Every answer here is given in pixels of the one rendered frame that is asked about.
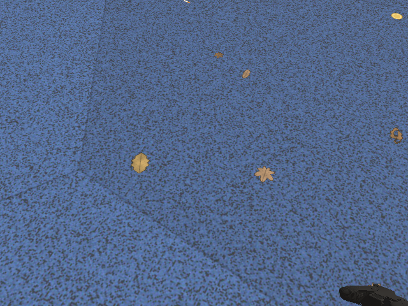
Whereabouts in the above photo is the right robot hand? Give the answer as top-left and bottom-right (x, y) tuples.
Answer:
(339, 284), (408, 306)

